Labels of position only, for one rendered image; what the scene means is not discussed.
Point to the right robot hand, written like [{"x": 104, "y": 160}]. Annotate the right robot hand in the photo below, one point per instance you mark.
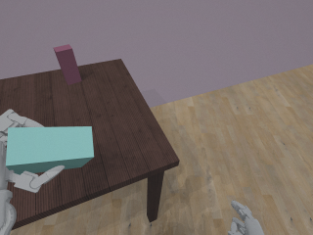
[{"x": 251, "y": 225}]

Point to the table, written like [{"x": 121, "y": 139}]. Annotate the table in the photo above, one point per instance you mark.
[{"x": 128, "y": 143}]

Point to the left robot hand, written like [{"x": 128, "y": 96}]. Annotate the left robot hand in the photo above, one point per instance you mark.
[{"x": 27, "y": 181}]

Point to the sponge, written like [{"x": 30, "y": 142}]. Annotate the sponge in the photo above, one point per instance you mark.
[{"x": 38, "y": 149}]

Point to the left robot forearm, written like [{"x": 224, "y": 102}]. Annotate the left robot forearm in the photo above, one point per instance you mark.
[{"x": 8, "y": 213}]

